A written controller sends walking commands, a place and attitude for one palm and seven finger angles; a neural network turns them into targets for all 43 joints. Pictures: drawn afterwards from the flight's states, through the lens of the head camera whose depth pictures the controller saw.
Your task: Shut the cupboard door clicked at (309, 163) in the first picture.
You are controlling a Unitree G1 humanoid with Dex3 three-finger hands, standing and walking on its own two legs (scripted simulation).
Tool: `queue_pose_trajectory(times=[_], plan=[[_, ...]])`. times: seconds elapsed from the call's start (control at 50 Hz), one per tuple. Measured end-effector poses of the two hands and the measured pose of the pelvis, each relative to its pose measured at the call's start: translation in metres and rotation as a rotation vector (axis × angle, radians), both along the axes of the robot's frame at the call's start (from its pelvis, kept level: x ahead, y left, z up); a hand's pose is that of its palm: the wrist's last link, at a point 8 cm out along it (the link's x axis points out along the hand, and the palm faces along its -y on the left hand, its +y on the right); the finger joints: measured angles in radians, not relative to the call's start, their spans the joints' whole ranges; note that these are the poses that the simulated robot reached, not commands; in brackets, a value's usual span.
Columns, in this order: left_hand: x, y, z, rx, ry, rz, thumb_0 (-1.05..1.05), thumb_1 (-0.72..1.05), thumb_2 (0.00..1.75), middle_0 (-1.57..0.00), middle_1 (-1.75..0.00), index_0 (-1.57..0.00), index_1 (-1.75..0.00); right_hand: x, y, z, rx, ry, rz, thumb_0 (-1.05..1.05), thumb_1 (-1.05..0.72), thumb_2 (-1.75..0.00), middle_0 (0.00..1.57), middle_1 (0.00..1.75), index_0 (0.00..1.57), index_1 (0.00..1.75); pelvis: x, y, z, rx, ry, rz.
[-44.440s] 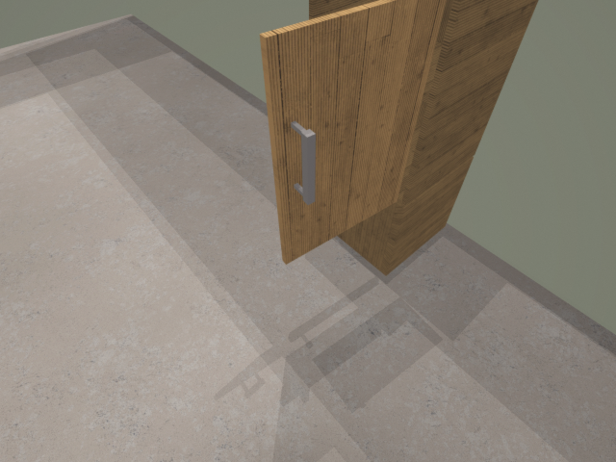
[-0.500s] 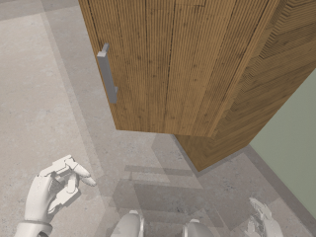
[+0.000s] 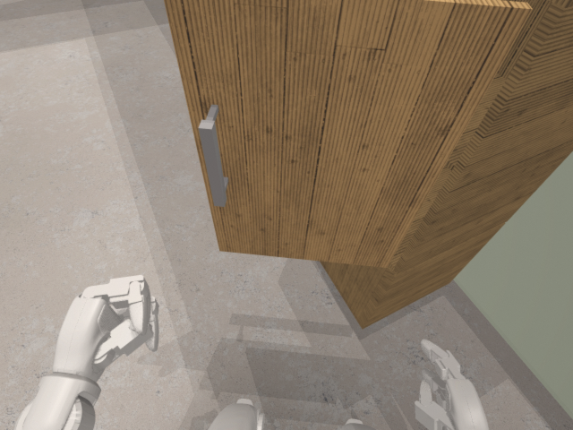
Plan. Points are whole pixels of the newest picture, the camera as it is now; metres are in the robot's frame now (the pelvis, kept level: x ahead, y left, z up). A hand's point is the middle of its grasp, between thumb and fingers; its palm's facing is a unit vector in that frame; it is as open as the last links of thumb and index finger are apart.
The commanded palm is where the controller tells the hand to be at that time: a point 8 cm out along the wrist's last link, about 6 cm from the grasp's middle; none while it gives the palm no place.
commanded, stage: raise the hand and make a fist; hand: left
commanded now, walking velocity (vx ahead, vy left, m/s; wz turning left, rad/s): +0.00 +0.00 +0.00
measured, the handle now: (217, 159) +0.50 +0.16 +0.07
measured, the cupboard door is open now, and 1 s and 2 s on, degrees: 58 58 58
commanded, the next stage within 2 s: bring the fist close to the handle in 0.42 s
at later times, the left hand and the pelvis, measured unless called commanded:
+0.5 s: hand (171, 332) +0.22 +0.16 +0.06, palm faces -0.03 -1.00 -0.04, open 3.1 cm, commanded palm +0.20 +0.22 +0.07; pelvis +0.00 -0.02 +0.00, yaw +0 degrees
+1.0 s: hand (194, 259) +0.31 +0.15 +0.08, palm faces -0.01 -1.00 -0.02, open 3.1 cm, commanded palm +0.28 +0.20 +0.07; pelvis +0.00 -0.03 +0.01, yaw +0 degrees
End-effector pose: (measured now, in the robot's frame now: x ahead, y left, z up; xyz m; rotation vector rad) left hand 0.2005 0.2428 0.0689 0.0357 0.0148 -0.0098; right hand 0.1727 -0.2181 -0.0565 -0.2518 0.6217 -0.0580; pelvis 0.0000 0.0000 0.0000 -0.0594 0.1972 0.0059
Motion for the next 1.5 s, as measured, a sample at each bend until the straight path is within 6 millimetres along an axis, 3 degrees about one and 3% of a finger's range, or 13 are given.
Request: queue_pose_trajectory(times=[0.08, 0.24, 0.38, 0.54, 0.62, 0.72, 0.84, 0.94, 1.04, 1.2, 1.36, 1.5], plan=[[0.006, 0.005, 0.015, 0.015, -0.046, 0.025, 0.02, 0.9, 0.9, -1.29, -1.5, -1.29, -1.49, -0.007, -0.007, -0.003, 0.003, 0.026, -0.018, 0.01, -0.9, -0.9, 0.2, 0.3, 0.2, 0.3, 0.002, -0.001, 0.003, 0.002, -0.004, 0.002], [0.007, -0.013, -0.01, -0.02, 0.089, -0.031, 0.01, 0.9, 0.9, -1.29, -1.5, -1.29, -1.5, -0.016, -0.024, -0.003, -0.004, 0.041, -0.059, 0.01, -0.9, -0.9, 0.2, 0.3, 0.2, 0.3, 0.003, -0.006, 0.005, 0.017, -0.001, -0.008], [0.003, -0.014, 0.01, 0.007, -0.05, 0.025, 0.02, 0.9, 0.9, -1.3, -1.5, -1.29, -1.5, -0.014, -0.033, -0.005, -0.007, 0.03, -0.048, 0.01, -0.9, -0.9, 0.2, 0.3, 0.2, 0.3, 0.001, -0.015, 0.002, 0.021, -0.005, -0.004], [-0.003, -0.031, -0.005, -0.002, 0.062, -0.031, 0.01, 0.9, 0.9, -1.3, -1.5, -1.29, -1.5, -0.009, -0.036, -0.007, 0.026, 0.007, -0.052, 0.01, -0.9, -0.9, 0.2, 0.3, 0.2, 0.3, -0.002, -0.022, 0.003, 0.029, -0.009, -0.003], [-0.002, -0.033, 0.003, 0.008, 0.008, -0.007, 0.02, 0.9, 0.9, -1.3, -1.5, -1.3, -1.5, -0.009, -0.038, -0.007, 0.024, -0.002, -0.047, 0.01, -0.9, -0.9, 0.2, 0.3, 0.2, 0.3, -0.004, -0.026, 0.002, 0.032, -0.011, -0.001], [0.019, -0.029, 0.008, 0.021, -0.081, 0.019, 0.02, 0.9, 0.9, -1.3, -1.5, -1.3, -1.5, -0.011, -0.043, -0.017, 0.019, 0.017, -0.037, 0.01, -0.9, -0.9, 0.2, 0.3, 0.2, 0.3, -0.009, -0.031, -0.003, 0.03, -0.003, 0.006], [0.054, -0.037, -0.003, 0.001, 0.007, -0.048, 0.02, 0.9, 0.9, -1.3, -1.5, -1.3, -1.5, -0.024, -0.051, -0.022, 0.018, 0.059, -0.079, 0.01, -0.9, -0.9, 0.2, 0.3, 0.2, 0.3, -0.009, -0.032, -0.001, 0.034, 0.005, -0.001], [0.076, -0.037, 0.007, -0.015, -0.016, -0.028, 0.02, 0.9, 0.9, -1.3, -1.5, -1.3, -1.5, -0.036, -0.057, -0.021, 0.013, 0.096, -0.116, 0.01, -0.9, -0.9, 0.2, 0.3, 0.2, 0.3, -0.004, -0.031, 0.004, 0.043, 0.006, -0.014], [0.09, -0.038, 0.012, -0.015, -0.049, -0.006, 0.02, 0.9, 0.9, -1.3, -1.5, -1.29, -1.5, -0.044, -0.059, -0.022, 0.013, 0.133, -0.124, 0.01, -0.9, -0.9, 0.2, 0.3, 0.2, 0.3, -0.001, -0.029, 0.007, 0.048, 0.01, -0.017], [0.108, -0.044, -0.007, -0.026, 0.009, -0.018, 0.02, 0.9, 0.9, -1.3, -1.5, -1.3, -1.5, -0.049, -0.059, -0.025, 0.0, 0.183, -0.138, 0.01, -0.9, -0.9, 0.2, 0.3, 0.2, 0.3, -0.001, -0.025, 0.007, 0.049, 0.019, -0.021], [0.139, -0.041, 0.013, -0.012, -0.08, -0.01, 0.02, 0.9, 0.9, -1.3, -1.5, -1.3, -1.5, -0.051, -0.053, -0.03, 0.005, 0.21, -0.141, 0.01, -0.9, -0.9, 0.2, 0.3, 0.2, 0.3, -0.003, -0.022, 0.005, 0.043, 0.028, -0.019], [0.167, -0.054, -0.002, -0.036, 0.021, -0.037, 0.01, 0.9, 0.9, -1.3, -1.5, -1.3, -1.5, -0.065, -0.05, -0.034, 0.008, 0.26, -0.155, 0.01, -0.9, -0.9, 0.2, 0.3, 0.2, 0.3, -0.006, -0.018, 0.005, 0.04, 0.043, -0.02]])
